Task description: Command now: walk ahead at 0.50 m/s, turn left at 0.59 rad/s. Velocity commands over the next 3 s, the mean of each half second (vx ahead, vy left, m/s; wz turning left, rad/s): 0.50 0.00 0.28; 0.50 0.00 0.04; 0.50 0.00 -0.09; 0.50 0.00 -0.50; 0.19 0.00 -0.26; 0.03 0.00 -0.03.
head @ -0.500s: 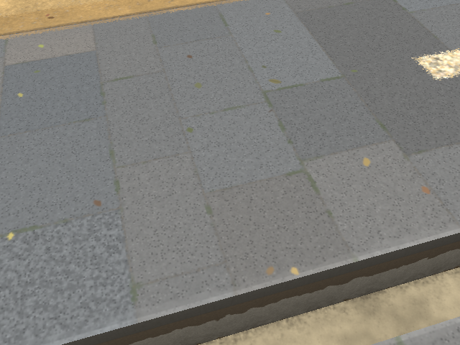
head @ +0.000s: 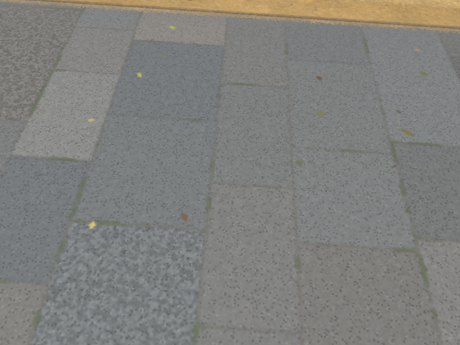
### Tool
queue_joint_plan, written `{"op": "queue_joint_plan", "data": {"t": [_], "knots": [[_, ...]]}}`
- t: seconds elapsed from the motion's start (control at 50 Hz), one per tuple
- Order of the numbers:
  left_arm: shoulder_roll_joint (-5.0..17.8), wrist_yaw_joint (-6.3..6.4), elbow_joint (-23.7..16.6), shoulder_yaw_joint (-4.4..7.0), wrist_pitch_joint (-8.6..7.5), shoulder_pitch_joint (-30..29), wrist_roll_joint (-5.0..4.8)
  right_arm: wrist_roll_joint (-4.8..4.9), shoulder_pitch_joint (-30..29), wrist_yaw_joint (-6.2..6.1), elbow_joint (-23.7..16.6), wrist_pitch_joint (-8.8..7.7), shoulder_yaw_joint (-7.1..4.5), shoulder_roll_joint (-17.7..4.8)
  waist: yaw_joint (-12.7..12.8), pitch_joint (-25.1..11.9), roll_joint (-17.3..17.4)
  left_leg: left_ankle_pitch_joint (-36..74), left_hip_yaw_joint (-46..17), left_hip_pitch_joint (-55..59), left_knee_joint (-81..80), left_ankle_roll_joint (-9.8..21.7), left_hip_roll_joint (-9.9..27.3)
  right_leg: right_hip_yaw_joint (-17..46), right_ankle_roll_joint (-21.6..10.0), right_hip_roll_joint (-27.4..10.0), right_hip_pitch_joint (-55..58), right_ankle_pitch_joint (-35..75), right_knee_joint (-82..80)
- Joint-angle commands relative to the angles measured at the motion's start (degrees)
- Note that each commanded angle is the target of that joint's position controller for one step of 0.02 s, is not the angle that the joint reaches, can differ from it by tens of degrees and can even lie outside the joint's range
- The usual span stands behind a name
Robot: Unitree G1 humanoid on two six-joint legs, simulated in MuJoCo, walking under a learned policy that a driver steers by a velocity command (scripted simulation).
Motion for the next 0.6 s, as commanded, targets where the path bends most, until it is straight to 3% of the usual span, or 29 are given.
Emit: {"op": "queue_joint_plan", "data": {"t": [0.02, 0.06, 0.08, 0.1, 0.12, 0.14, 0.16, 0.18, 0.22, 0.24, 0.26, 0.28, 0.3, 0.32, 0.34, 0.36, 0.38, 0.4, 0.42, 0.44, 0.46, 0.48, 0.5, 0.52, 0.54, 0.56, 0.58, 0.6], "knots": [[5.6, 0.25, -3.6, 1.83, 0.51, 2.8, 1.00, -0.31, -3.6, -1.19, -5.1, -1.30, -1.70, -8.1, 3.0, -3.1, 2.3, 19.5, -22.8, 7.0, -16.8, 13.5, 15.7, 2.7, 0.6, -3.3, -8.9, 4.7, -5.8], [0.9, -0.10, -4.2, 0.07, 0.22, 1.6, 2.57, -0.94, -2.0, -2.63, -3.6, -0.87, -2.15, -8.4, 2.6, -4.6, 2.0, 32.1, -15.7, 5.2, -14.7, 13.1, 13.2, -0.3, 2.2, -2.4, -7.1, 9.6, -9.8], [1.4, -1.14, -2.9, 0.01, -0.63, 2.8, 2.32, -2.32, 0.2, -3.00, -3.2, -0.88, -2.71, -10.0, 1.3, -7.6, 1.4, 32.4, -15.8, 8.0, -12.2, 13.1, 14.6, -0.9, 1.7, -2.1, -6.6, 17.3, -6.1], [2.7, -1.59, -2.8, 0.40, -0.83, 1.6, 1.39, -1.80, 2.2, -3.13, -2.0, -1.04, -2.26, -9.1, 0.7, -6.5, 1.4, 29.7, -16.0, 9.6, -12.8, 12.7, 15.0, -0.6, 1.5, -2.0, -9.4, 18.1, -6.9], [6.4, -1.83, -6.3, 2.02, -1.26, -7.3, -1.53, -0.86, 9.5, -3.55, 1.1, -2.36, -2.33, -9.9, -2.2, -1.4, 4.7, 17.1, -19.9, 18.1, -15.1, 11.1, 16.0, 4.3, 1.0, -3.9, -22.1, 16.8, -10.7], [6.5, -1.60, -8.7, 1.62, -1.46, -13.8, -2.22, -0.13, 14.2, -4.12, 3.3, -3.27, -2.35, -9.6, -4.5, 1.2, 7.5, 9.5, -23.8, 25.8, -16.4, 11.2, 18.6, 5.4, 1.0, -4.5, -31.3, 13.7, -12.6], [6.1, -1.78, -10.6, 0.93, -1.74, -18.0, -1.54, -0.02, 14.8, -5.51, 4.8, -2.79, -2.27, -10.0, -4.6, 4.9, 7.3, 3.4, -22.3, 23.1, -16.7, 10.7, 18.0, 5.1, 1.3, -4.2, -33.7, 18.2, -19.9], [5.6, -2.22, -10.6, 0.83, -2.06, -19.5, -0.93, -0.65, 16.0, -6.31, 5.4, -2.73, -2.19, -9.8, -5.3, 5.4, 7.9, 2.7, -22.2, 23.4, -16.8, 10.5, 17.7, 4.2, 1.4, -3.5, -33.8, 21.9, -22.8], [3.5, -2.28, -11.1, -0.04, -2.07, -21.5, -1.73, 0.18, 18.6, -6.47, 6.9, -2.58, -1.81, -9.4, -5.8, 5.2, 9.3, 2.5, -26.3, 31.3, -18.2, 10.4, 19.9, 3.5, 1.3, -2.8, -40.8, 20.0, -20.4], [2.1, -2.14, -11.6, -0.87, -1.53, -19.5, -2.25, 1.12, 17.9, -5.66, 7.1, -2.12, -1.66, -9.0, -4.5, 5.6, 9.0, 4.2, -25.3, 30.4, -20.3, 9.4, 19.1, 2.8, 1.4, -1.7, -40.2, 19.0, -22.6], [1.7, -2.63, -12.0, -1.25, -1.44, -20.6, -2.32, 1.04, 19.3, -5.56, 7.1, -2.08, -1.46, -8.9, -5.4, 6.1, 9.4, 5.2, -23.6, 30.1, -20.8, 8.7, 18.5, 1.1, 1.4, -0.8, -39.4, 19.2, -22.9], [-1.0, -3.45, -11.9, -2.83, -1.48, -20.5, -1.11, 1.54, 12.3, -5.87, 4.9, -0.92, -0.48, -6.5, -4.0, 7.2, 4.7, 6.7, -16.2, 15.2, -23.8, 8.0, 15.2, -3.1, 1.6, 0.1, -24.6, 27.1, -31.7], [-3.2, -4.24, -12.3, -3.51, -1.87, -21.8, -0.67, 2.82, 11.1, -6.43, 5.0, -0.62, -0.78, -8.1, -3.8, 7.1, 5.0, 5.7, -14.0, 9.3, -26.5, 6.1, 15.8, -2.3, 0.2, -0.2, -12.7, 37.4, -35.5], [-2.4, -4.31, -11.1, -3.02, -1.74, -22.3, -1.43, 2.00, 10.4, -6.07, 5.0, -1.07, -0.66, -8.0, -4.1, 6.5, 3.3, 5.2, -10.7, 5.0, -28.2, 5.2, 14.8, -5.0, -0.2, 2.1, -5.5, 39.0, -35.7], [-0.6, -4.57, -11.2, -2.52, -2.07, -20.6, -1.03, 1.66, 9.5, -6.02, 5.0, -1.93, -1.53, -11.0, -2.5, 6.9, 7.7, 7.8, -9.9, 5.4, -28.6, 4.1, 15.8, -2.7, -1.0, 1.6, -2.9, 41.6, -34.6], [-0.4, -4.36, -11.5, -2.75, -2.38, -21.0, -0.09, 2.47, 8.6, -6.01, 5.6, -2.16, -1.72, -11.6, -2.0, 7.4, 9.0, 12.5, -8.3, 7.9, -29.3, 3.4, 15.8, -3.3, -2.1, 2.2, -2.7, 39.4, -36.3], [-0.5, -4.02, -12.0, -3.01, -3.08, -22.8, 0.53, 2.58, 8.3, -6.34, 6.2, -2.37, -1.90, -11.6, -1.9, 7.9, 10.4, 17.8, -7.2, 12.0, -28.6, 2.5, 16.2, -3.9, -2.9, 2.1, -2.9, 34.8, -39.0], [0.1, -3.56, -12.7, -2.81, -3.73, -24.9, 0.01, 1.73, 9.2, -6.15, 7.1, -2.50, -1.93, -11.2, -2.1, 7.4, 10.2, 26.8, -6.3, 17.0, -25.5, 1.5, 16.8, -4.3, -3.8, 2.1, -2.7, 29.9, -42.7], [2.5, -3.22, -12.4, -1.97, -4.14, -22.2, -0.46, -0.04, 10.8, -5.30, 8.1, -2.29, -1.92, -10.8, -0.6, 3.7, 11.0, 41.1, -5.9, 21.2, -18.9, 0.4, 17.7, -5.7, -4.6, 2.7, 0.9, 25.5, -44.1], [4.8, -2.76, -9.6, -0.88, -3.69, -11.9, 0.01, -1.47, 11.6, -4.98, 8.8, -1.52, -2.14, -11.7, 3.5, -4.7, 14.6, 54.9, -5.1, 23.4, -7.1, -0.5, 16.1, -6.8, -6.2, 4.8, 11.4, 21.5, -42.8], [7.0, -2.12, -6.8, -0.26, -2.80, 0.7, -0.09, -2.72, 10.9, -4.77, 8.3, -0.81, -1.88, -12.0, 9.0, -12.2, 13.7, 52.9, -6.2, 14.7, 6.0, -1.2, 14.9, -2.4, -8.7, 0.6, 29.1, 21.6, -39.9], [11.8, -2.03, -3.3, 1.34, -2.11, 12.9, 1.17, -1.71, 17.2, -3.09, 6.0, -2.30, 0.57, -2.9, 7.2, -24.2, -0.2, 29.4, -4.8, -15.8, 27.5, -4.6, 8.8, 15.4, -18.2, -13.1, 63.9, 23.2, -34.3], [11.8, -2.49, 0.4, 1.56, -1.56, 20.2, 0.33, -0.16, 18.2, -2.40, 5.9, -3.86, 2.89, 0.6, 7.4, -38.2, -14.8, -13.6, -8.8, -20.8, 43.3, -6.1, 0.8, 38.9, -21.1, -19.3, 68.5, 14.4, -44.7], [8.6, -1.98, -0.3, 0.79, -0.59, 17.6, 1.43, 1.77, 15.0, -1.86, 6.6, -4.25, 1.82, -3.4, 7.9, -34.6, -8.3, -12.8, -12.4, -24.5, 47.5, -4.8, 3.9, 39.2, -17.3, -17.4, 64.3, 5.1, -49.1], [4.7, -1.58, -1.6, -0.17, -0.15, 13.5, 3.51, 2.52, 8.9, -1.52, 7.2, -4.37, 1.10, -6.9, 8.0, -25.5, -0.1, -6.8, -9.1, -22.3, 43.4, -3.3, 7.2, 30.0, -15.6, -15.0, 52.9, 4.1, -51.7], [4.8, -1.38, -2.1, -0.30, -0.18, 7.0, 3.59, 1.43, 3.0, -1.51, 5.1, -4.42, 0.91, -7.5, 5.7, -16.1, 2.1, -4.6, -5.9, -21.9, 40.6, -3.3, 9.0, 26.4, -15.8, -13.9, 40.0, 9.0, -54.8], [3.7, -0.93, -1.5, -0.53, -2.10, 5.4, 2.96, 0.75, -0.5, -1.61, 5.5, -4.01, -0.91, -10.2, 3.5, -12.3, 3.6, 1.0, -8.4, -18.0, 37.4, -1.1, 11.5, 22.8, -13.6, -12.9, 30.8, 15.8, -55.0], [1.2, -0.95, -0.1, -1.36, -2.38, 7.4, 2.53, -0.31, 1.7, -1.14, 7.2, -3.01, -0.58, -8.3, 2.3, -10.6, -4.7, -3.8, -6.1, -16.1, 49.7, -0.5, 10.4, 22.8, -14.6, -13.1, 26.1, 20.6, -56.5]]}}
Next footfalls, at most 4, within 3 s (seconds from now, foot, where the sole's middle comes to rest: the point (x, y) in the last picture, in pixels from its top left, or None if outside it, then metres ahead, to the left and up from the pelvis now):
0.46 right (286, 313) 0.57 -0.17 -0.77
1.06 left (195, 234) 0.83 0.11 -0.77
1.60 right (254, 157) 1.18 -0.10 -0.77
2.10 left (216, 101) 1.50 0.05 -0.77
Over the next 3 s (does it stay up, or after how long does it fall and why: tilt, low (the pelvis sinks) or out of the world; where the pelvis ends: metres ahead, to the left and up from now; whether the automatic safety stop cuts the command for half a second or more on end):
stays up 1.42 -0.07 0.00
